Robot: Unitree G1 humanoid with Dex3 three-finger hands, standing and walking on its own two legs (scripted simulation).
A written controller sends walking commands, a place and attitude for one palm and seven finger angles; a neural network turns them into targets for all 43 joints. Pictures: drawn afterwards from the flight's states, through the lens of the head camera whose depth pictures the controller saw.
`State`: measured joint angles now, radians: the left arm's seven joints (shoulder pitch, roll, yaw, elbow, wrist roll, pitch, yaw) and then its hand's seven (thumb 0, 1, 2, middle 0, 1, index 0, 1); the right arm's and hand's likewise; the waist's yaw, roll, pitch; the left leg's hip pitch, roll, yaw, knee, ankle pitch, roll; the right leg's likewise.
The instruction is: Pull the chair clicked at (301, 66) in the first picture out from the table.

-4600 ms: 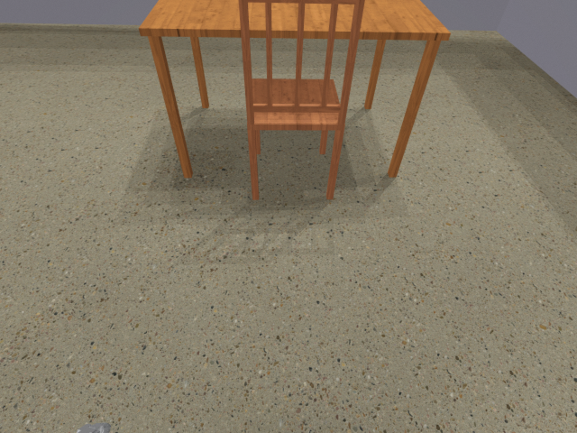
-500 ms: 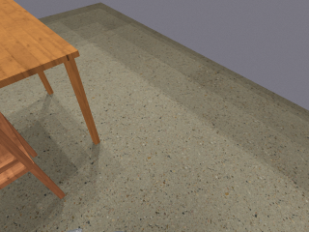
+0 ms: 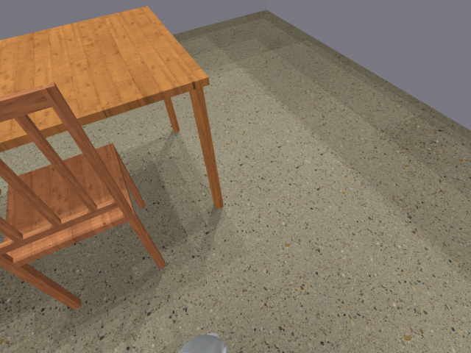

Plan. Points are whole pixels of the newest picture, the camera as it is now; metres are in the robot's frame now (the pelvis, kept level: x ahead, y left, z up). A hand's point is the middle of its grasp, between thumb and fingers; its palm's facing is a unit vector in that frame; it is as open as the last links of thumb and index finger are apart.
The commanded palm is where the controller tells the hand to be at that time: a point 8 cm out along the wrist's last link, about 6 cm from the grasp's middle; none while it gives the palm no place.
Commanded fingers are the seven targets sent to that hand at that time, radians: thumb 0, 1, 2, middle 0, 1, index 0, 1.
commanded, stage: turn to face it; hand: left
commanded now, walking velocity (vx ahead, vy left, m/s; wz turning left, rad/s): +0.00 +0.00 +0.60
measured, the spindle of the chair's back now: (19, 185) +0.49 +0.60 -0.06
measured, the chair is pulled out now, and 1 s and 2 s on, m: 0.00 0.00 0.00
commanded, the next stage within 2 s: take the last steps up to it in 0.68 s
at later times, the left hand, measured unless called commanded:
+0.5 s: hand out of the picture -0.05 +0.25 -0.17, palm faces +0.35 -0.90 -0.27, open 7.4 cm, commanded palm none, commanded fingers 0.00 0.90 0.90 -0.20 -0.30 -0.20 -0.30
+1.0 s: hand out of the picture -0.07 +0.19 -0.16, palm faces +0.47 -0.86 -0.21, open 7.4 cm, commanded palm none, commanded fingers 0.00 0.90 0.90 -0.20 -0.30 -0.20 -0.30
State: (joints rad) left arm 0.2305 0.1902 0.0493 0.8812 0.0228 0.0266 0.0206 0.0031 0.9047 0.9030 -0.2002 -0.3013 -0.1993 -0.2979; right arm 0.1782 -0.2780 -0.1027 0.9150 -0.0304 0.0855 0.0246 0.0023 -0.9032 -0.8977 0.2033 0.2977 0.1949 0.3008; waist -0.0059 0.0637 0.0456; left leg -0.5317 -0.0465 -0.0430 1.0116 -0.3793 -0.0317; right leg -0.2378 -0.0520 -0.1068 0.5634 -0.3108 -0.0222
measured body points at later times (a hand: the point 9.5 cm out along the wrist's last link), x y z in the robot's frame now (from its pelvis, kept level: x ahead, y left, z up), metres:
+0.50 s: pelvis -0.02 +0.03 +0.00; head +0.01 +0.05 +0.45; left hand -0.07 +0.30 -0.15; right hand +0.17 -0.17 -0.13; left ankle -0.06 +0.13 -0.73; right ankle +0.00 -0.11 -0.67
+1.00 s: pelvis -0.02 +0.01 +0.01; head -0.01 +0.01 +0.46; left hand -0.10 +0.23 -0.14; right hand +0.12 -0.20 -0.15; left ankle -0.10 +0.12 -0.70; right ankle +0.03 -0.09 -0.73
